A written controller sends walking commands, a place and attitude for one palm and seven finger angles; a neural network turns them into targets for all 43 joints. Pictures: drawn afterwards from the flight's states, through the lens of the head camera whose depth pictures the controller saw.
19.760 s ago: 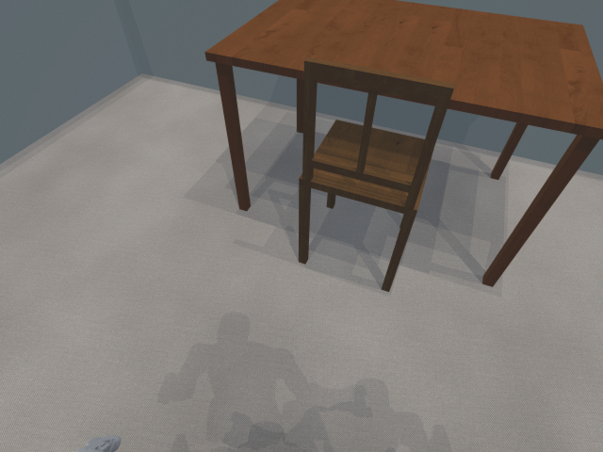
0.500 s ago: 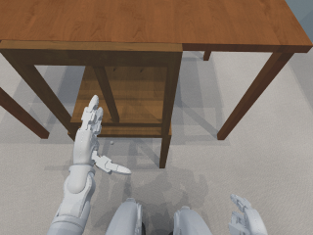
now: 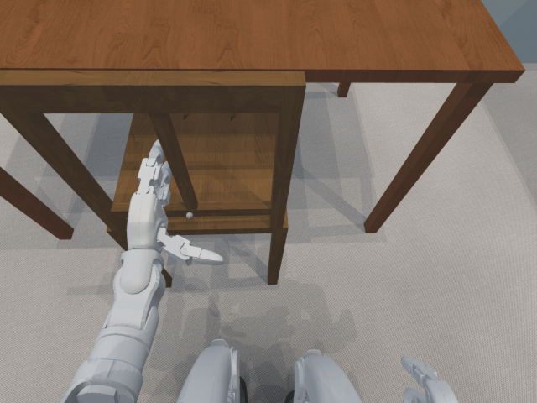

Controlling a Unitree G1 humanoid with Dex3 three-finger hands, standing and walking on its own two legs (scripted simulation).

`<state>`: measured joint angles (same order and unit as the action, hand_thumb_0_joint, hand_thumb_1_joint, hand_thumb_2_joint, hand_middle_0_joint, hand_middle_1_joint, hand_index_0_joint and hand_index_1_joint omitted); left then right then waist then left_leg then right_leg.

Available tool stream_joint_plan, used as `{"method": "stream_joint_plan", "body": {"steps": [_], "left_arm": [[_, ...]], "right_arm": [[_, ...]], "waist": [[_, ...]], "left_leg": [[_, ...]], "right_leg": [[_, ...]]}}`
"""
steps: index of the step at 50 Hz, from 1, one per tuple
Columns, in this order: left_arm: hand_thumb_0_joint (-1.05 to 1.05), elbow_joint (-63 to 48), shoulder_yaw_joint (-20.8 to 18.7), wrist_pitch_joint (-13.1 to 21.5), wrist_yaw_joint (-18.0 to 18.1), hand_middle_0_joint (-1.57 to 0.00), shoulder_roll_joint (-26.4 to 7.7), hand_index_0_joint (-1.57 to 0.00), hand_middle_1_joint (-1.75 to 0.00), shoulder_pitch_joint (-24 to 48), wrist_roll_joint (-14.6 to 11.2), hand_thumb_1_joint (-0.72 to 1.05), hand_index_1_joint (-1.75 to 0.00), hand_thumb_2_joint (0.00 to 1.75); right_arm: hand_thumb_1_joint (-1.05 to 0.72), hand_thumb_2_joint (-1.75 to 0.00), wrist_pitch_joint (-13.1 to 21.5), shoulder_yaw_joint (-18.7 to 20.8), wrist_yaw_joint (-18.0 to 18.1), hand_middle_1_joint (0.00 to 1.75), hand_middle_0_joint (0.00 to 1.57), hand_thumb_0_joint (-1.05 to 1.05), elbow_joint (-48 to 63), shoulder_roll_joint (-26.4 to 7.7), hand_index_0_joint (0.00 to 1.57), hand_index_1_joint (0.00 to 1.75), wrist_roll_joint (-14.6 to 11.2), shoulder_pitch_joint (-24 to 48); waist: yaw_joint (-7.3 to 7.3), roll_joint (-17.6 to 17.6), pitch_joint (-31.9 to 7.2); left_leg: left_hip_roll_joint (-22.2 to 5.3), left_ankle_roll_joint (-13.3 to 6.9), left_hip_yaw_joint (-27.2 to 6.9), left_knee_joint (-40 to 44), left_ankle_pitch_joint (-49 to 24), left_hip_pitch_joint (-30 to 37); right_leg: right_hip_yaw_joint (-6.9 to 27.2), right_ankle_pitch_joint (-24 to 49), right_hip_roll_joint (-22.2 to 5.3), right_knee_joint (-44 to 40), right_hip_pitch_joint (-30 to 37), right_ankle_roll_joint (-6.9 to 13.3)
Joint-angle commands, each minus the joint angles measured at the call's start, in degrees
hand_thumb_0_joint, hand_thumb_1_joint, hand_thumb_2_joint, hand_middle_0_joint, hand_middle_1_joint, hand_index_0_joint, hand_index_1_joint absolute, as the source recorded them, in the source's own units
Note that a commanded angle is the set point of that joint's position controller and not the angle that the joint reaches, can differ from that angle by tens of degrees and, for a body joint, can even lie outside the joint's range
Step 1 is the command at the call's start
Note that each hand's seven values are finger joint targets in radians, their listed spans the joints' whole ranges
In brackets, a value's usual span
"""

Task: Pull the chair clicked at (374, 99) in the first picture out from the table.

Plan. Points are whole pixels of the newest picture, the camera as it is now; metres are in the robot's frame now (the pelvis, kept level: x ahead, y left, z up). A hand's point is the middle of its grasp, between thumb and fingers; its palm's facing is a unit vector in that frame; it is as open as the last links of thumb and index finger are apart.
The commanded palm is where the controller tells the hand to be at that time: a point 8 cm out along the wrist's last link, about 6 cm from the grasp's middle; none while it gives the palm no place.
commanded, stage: push the fingers through the gap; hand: left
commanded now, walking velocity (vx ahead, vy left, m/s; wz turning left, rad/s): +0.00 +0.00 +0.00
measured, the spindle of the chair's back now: (178, 166) +0.47 +0.15 +0.02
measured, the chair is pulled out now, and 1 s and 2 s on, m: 0.00 0.00 0.00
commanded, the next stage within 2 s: hook a spindle and tug to test in 0.86 s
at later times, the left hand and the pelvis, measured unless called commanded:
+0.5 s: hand (190, 184) +0.43 +0.13 +0.02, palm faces +0.05 -1.00 -0.03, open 16.9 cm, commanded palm +0.40 +0.18 +0.02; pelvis +0.00 +0.00 +0.00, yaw -1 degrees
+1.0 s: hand (192, 184) +0.43 +0.12 +0.02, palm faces +0.04 -1.00 -0.03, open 16.9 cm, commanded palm +0.41 +0.17 +0.02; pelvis +0.00 +0.00 +0.00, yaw -1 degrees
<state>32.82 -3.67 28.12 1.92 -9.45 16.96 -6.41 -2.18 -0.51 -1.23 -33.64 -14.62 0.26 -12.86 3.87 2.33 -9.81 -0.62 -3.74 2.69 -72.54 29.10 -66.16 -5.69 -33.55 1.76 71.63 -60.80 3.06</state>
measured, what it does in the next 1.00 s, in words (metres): stands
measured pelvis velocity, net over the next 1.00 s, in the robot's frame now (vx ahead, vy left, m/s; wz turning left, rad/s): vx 0.00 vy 0.00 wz -0.01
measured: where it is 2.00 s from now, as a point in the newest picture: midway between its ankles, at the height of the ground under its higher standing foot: outside the picture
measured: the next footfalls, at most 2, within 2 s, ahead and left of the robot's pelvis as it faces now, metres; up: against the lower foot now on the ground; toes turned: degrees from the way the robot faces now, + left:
none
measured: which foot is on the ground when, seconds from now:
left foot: down 0.00-1.00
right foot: down 0.00-1.00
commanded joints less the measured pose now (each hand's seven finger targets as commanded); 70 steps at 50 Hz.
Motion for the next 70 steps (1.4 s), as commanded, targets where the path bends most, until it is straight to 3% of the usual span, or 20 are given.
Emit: {"method": "stream_joint_plan", "body": {"steps": [1, 5, 9, 14, 17, 21, 22, 26, 29, 34, 39, 43, 48, 54, 55, 58, 61, 63, 65, 70], "left_arm": [[0.0, -10.8, -4.3, 5.2, 0.8, -0.06, -7.4, -0.06, -0.08, 16.4, 0.0, -0.5, -0.08, 0.3], [0.0, -7.4, -2.7, 4.9, 0.3, -0.06, -5.9, -0.06, -0.08, 19.2, 0.3, -0.5, -0.08, 0.3], [0.0, -3.8, -3.9, 4.9, 0.0, -0.06, -6.9, -0.06, -0.08, 23.7, 0.3, -0.5, -0.08, 0.3], [0.0, -3.5, -5.3, 6.2, 0.2, -0.06, -8.0, -0.06, -0.08, 26.0, 0.3, -0.5, -0.08, 0.3], [0.0, -0.5, -4.7, 5.9, 0.2, -0.06, -7.4, -0.06, -0.08, 28.7, 0.8, -0.5, -0.08, 0.3], [0.0, 1.3, -7.2, 5.9, 0.6, -0.06, -9.7, -0.06, -0.08, 29.7, 1.0, -0.5, -0.08, 0.3], [0.0, 0.8, -6.9, 6.2, 0.6, -0.06, -9.2, -0.06, -0.08, 30.6, 1.0, -0.5, -0.08, 0.3], [0.0, 2.0, -6.7, 6.4, 0.3, -0.06, -8.6, -0.06, -0.08, 30.2, 1.1, -0.5, -0.08, 0.3], [0.0, 0.0, -7.4, 6.7, 0.4, -0.06, -9.0, -0.06, -0.08, 27.2, 0.7, -0.5, -0.08, 0.3], [0.0, 1.1, -6.0, 6.5, 0.5, -0.06, -8.1, -0.06, -0.08, 28.7, 1.2, -0.5, -0.08, 0.3], [0.0, 1.1, -7.1, 7.8, 1.1, -0.06, -9.4, -0.06, -0.08, 31.2, 1.6, -0.5, -0.08, 0.3], [0.0, 0.5, -5.3, 8.3, 1.2, -0.06, -7.6, -0.06, -0.08, 31.6, 2.0, -0.5, -0.08, 0.3], [0.0, 4.7, -6.7, 6.5, 1.3, -0.06, -8.6, -0.06, -0.08, 30.8, 1.9, -0.5, -0.08, 0.3], [0.0, 1.7, -8.3, 7.7, 1.3, -0.17, -10.1, -0.17, -0.41, 30.9, 1.3, -0.5, -0.41, 0.3], [0.0, 1.2, -8.2, 7.8, 1.1, -0.18, -10.1, -0.18, -0.46, 30.2, 1.1, -0.5, -0.46, 0.3], [0.0, 1.9, -6.0, 7.5, 0.2, -0.24, -8.3, -0.24, -0.63, 29.3, 1.4, -0.5, -0.63, 0.3], [0.0, 2.5, -6.5, 6.9, -0.2, -0.29, -8.7, -0.29, -0.79, 30.1, 0.8, -0.5, -0.79, 0.3], [0.0, 1.6, -6.8, 7.1, -0.2, -0.32, -8.8, -0.32, -0.9, 30.7, 0.5, -0.5, -0.9, 0.3], [0.0, 0.9, -7.9, 7.5, 0.0, -0.36, -10.1, -0.36, -1.01, 32.0, 0.3, -0.39, -1.01, 0.35], [0.0, -1.0, -4.7, 7.6, 0.0, -0.45, -6.9, -0.45, -1.29, 29.3, 0.6, -0.11, -1.29, 0.47]], "right_arm": [[-0.9, -0.9, 1.8, 3.4, 0.5, 0.3, 0.2, 0.0, 5.9, -7.8, 0.2, 0.3, 0.2, -2.7], [-0.9, -0.9, 1.3, 3.5, 0.2, 0.3, 0.2, 0.0, 5.4, -8.0, 0.2, 0.3, 0.1, -3.3], [-0.9, -0.9, 1.0, 3.5, 0.3, 0.3, 0.2, 0.0, 4.8, -8.2, 0.2, 0.3, 0.1, -4.1], [-0.9, -0.9, 1.0, 3.7, 0.1, 0.3, 0.2, 0.0, 4.2, -8.3, 0.2, 0.3, 0.3, -5.2], [-0.9, -0.9, 0.6, 3.7, -0.1, 0.3, 0.2, 0.0, 3.5, -8.4, 0.2, 0.3, 0.5, -6.1], [-0.9, -0.9, 0.0, 3.7, -0.1, 0.3, 0.2, 0.0, 3.5, -8.5, 0.2, 0.3, 0.5, -6.4], [-0.9, -0.9, 0.0, 3.7, -0.2, 0.3, 0.2, 0.0, 3.5, -8.4, 0.2, 0.3, 0.5, -6.6], [-0.9, -0.9, -0.4, 3.7, -0.5, 0.3, 0.2, 0.0, 3.8, -8.2, 0.2, 0.3, 0.6, -6.9], [-0.9, -0.9, -0.6, 3.9, -0.8, 0.3, 0.2, 0.0, 4.2, -8.3, 0.2, 0.3, 0.5, -7.1], [-0.9, -0.9, -1.1, 4.1, -0.8, 0.3, 0.2, 0.0, 3.6, -8.4, 0.2, 0.3, 0.4, -7.0], [-0.9, -0.9, -0.8, 3.9, -0.5, 0.3, 0.2, 0.0, 3.3, -8.4, 0.2, 0.3, 0.6, -6.9], [-0.9, -0.9, -0.8, 4.1, -0.6, 0.3, 0.2, 0.0, 3.4, -8.4, 0.2, 0.3, 0.8, -6.8], [-0.9, -0.9, -1.5, 3.8, -0.5, 0.3, 0.2, 0.0, 3.4, -8.5, 0.2, 0.3, 0.6, -6.8], [-0.9, -0.9, -1.3, 3.8, -0.5, 0.3, 0.2, 0.0, 3.9, -8.2, 0.2, 0.3, 0.8, -6.7], [-0.9, -0.9, -1.3, 3.7, -0.6, 0.3, 0.2, 0.0, 4.0, -8.1, 0.2, 0.3, 0.7, -6.5], [-0.9, -0.9, -1.4, 3.7, -0.7, 0.3, 0.2, 0.0, 4.0, -8.0, 0.2, 0.3, 0.5, -6.5], [-0.9, -0.9, -1.4, 3.8, -0.5, 0.3, 0.2, 0.0, 3.7, -8.1, 0.2, 0.3, 0.4, -6.6], [-0.9, -0.9, -1.1, 3.7, -0.3, 0.3, 0.2, 0.0, 3.7, -8.1, 0.2, 0.3, 0.4, -6.4], [-0.9, -0.9, -1.0, 3.7, -0.2, 0.3, 0.2, 0.0, 3.3, -8.2, 0.2, 0.3, 0.5, -6.6], [-0.9, -0.9, -0.8, 4.1, -0.6, 0.3, 0.2, 0.0, 3.4, -8.1, 0.2, 0.3, 0.6, -6.6]], "waist": [[0.45, 0.2, -24.7], [1.82, 0.1, -23.3], [2.46, -0.5, -22.1], [2.03, 1.8, -26.2], [3.23, 1.2, -24.8], [2.92, -0.1, -25.2], [2.94, 1.4, -25.9], [2.85, 0.9, -25.5], [1.83, 1.4, -28.0], [3.18, 0.0, -24.0], [3.1, 0.5, -24.3], [3.16, 2.8, -26.9], [3.34, 0.3, -23.9], [2.34, 1.8, -27.4], [2.31, 0.6, -27.6], [2.98, 1.0, -25.9], [3.43, -0.8, -24.3], [3.2, 0.5, -25.0], [3.16, 0.6, -25.5], [2.99, 2.3, -27.7]], "left_leg": [[0.0, 2.2, -6.1, 7.8, -16.2, 21.4], [-0.2, 2.3, -6.4, 8.0, -16.1, 21.9], [-0.1, 2.1, -6.3, 7.7, -14.3, 20.2], [-0.3, 2.5, -6.9, 7.5, -18.3, 24.0], [-0.4, 2.4, -7.3, 7.4, -18.4, 23.4], [-0.2, 2.3, -6.6, 7.3, -17.9, 21.4], [-0.2, 2.3, -6.7, 7.3, -18.6, 22.5], [-0.1, 2.3, -6.3, 7.5, -18.1, 21.9], [-0.3, 2.5, -6.5, 7.8, -21.1, 24.2], [-0.5, 2.4, -6.7, 7.9, -17.8, 22.7], [-0.3, 2.3, -6.9, 7.8, -16.1, 22.3], [-0.6, 2.7, -7.5, 7.7, -18.3, 25.9], [-0.3, 2.3, -6.8, 7.8, -16.2, 22.0], [0.0, 2.3, -6.1, 7.1, -18.6, 22.5], [0.1, 2.2, -5.9, 7.0, -18.5, 21.8], [-0.1, 2.2, -5.9, 7.1, -18.4, 21.6], [0.1, 1.9, -5.6, 6.9, -16.3, 19.6], [0.1, 1.9, -5.7, 6.9, -16.7, 20.5], [0.1, 2.0, -5.7, 6.7, -16.8, 20.2], [-0.4, 2.4, -6.6, 7.2, -20.8, 25.2]], "right_leg": [[5.1, 17.8, -0.1, -10.1, 8.2, -1.5], [4.7, 17.5, 0.0, -10.3, 6.0, -1.6], [4.9, 15.9, 0.1, -10.6, 5.4, -1.6], [4.5, 18.3, 0.2, -9.7, 5.0, -1.3], [4.1, 18.2, 0.4, -9.5, 3.6, -1.4], [4.7, 18.9, 0.4, -9.8, 5.5, -1.6], [4.6, 19.1, 0.4, -9.5, 5.0, -1.5], [4.7, 19.1, 0.5, -10.0, 5.8, -1.6], [4.6, 21.2, 0.6, -9.6, 6.7, -1.4], [4.3, 18.4, 0.6, -10.1, 4.3, -1.6], [4.6, 16.5, 0.6, -10.1, 3.9, -1.5], [4.1, 17.4, 0.6, -9.6, 2.4, -1.4], [4.4, 16.8, 0.5, -10.2, 3.4, -1.5], [5.1, 19.7, 0.6, -9.9, 6.5, -1.5], [5.4, 20.2, 0.6, -10.0, 7.4, -1.6], [5.2, 20.4, 0.6, -10.0, 6.4, -1.7], [5.5, 19.0, 0.5, -10.8, 7.0, -1.8], [5.5, 19.0, 0.5, -10.6, 6.4, -1.7], [5.7, 19.1, 0.5, -10.4, 6.9, -1.7], [4.5, 21.0, 0.6, -9.7, 5.3, -1.5]]}}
